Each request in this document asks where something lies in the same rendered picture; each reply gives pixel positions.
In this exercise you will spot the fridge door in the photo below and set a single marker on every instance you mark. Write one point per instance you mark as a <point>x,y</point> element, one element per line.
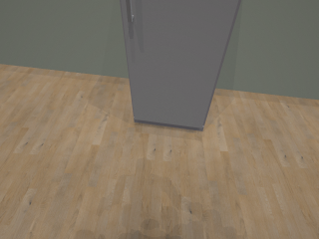
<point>174,50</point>

